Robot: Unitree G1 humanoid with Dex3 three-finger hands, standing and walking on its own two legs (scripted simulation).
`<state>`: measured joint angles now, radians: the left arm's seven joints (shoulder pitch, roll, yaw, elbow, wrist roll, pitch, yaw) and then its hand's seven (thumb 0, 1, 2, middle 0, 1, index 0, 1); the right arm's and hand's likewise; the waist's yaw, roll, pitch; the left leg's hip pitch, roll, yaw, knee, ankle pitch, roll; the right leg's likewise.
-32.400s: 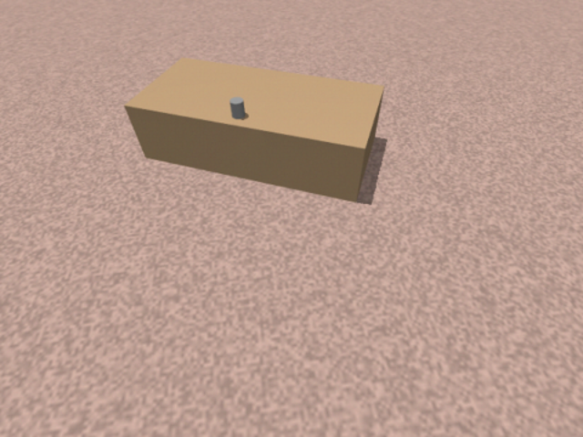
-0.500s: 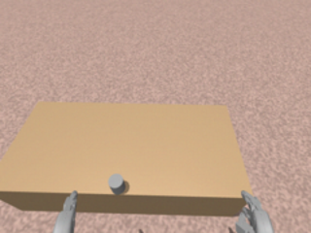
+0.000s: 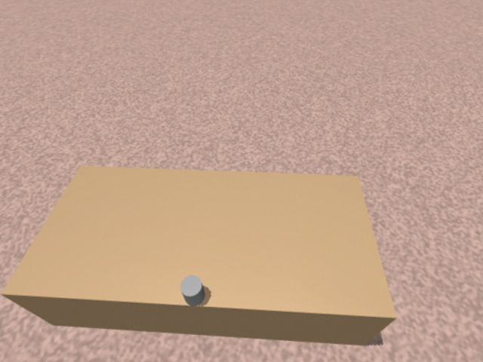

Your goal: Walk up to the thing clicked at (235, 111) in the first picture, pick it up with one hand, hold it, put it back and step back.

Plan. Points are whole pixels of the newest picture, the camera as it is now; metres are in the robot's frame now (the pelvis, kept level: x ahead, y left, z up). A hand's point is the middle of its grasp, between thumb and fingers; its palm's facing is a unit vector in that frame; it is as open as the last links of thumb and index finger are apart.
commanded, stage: stand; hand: left
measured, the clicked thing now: (193, 290) +0.39 +0.19 -0.40
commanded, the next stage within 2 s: none
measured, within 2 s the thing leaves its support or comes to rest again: neither
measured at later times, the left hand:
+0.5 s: hand out of the picture +0.06 +0.24 -0.15, palm faces +0.00 -0.94 -0.34, open 7.4 cm
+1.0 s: hand out of the picture +0.07 +0.25 -0.14, palm faces -0.02 -0.94 -0.34, open 7.4 cm
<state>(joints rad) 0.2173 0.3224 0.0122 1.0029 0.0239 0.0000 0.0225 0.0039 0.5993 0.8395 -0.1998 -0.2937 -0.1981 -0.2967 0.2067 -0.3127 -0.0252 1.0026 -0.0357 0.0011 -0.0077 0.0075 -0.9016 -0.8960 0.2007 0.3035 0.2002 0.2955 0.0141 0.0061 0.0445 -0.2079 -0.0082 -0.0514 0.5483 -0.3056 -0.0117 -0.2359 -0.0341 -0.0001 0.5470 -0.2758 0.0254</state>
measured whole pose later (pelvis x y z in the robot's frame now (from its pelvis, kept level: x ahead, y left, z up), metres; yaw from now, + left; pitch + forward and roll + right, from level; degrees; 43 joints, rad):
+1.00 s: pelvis +0.00 +0.00 +0.01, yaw -1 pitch -3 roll +0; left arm 0.10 0.33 0.01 1.17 0.01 -0.01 0.01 0.01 0.90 0.90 -0.20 -0.30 -0.20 -0.30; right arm 0.14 -0.34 0.00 1.14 -0.02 0.00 0.00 0.00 -0.90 -0.90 0.20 0.30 0.20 0.30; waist 0.00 0.01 0.05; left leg -0.09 0.00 -0.03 0.34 -0.20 -0.02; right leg -0.13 -0.03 0.01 0.35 -0.17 0.03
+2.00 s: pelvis +0.01 +0.00 +0.02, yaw -2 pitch -2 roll +0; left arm 0.10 0.34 0.00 1.15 0.01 -0.01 0.00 0.01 0.90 0.90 -0.20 -0.30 -0.20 -0.30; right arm 0.12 -0.35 0.00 1.13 -0.01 -0.01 0.00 0.00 -0.90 -0.90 0.20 0.30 0.20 0.30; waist 0.00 0.01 0.05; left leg -0.08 0.01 -0.02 0.32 -0.21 -0.01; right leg -0.12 -0.02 0.02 0.33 -0.17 0.03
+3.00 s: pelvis -0.20 +0.01 +0.00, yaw -6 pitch -2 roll +1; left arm 0.15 0.34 0.06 0.82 0.02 0.04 0.01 0.01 0.90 0.90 -0.21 -0.30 -0.21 -0.30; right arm 0.16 -0.41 -0.04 0.87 0.01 0.04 -0.03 0.00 -0.90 -0.90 0.20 0.30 0.20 0.30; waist 0.01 0.03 0.16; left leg -0.45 -0.12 -0.14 1.14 -0.51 -0.02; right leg -0.30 0.01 0.06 0.60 -0.27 -0.02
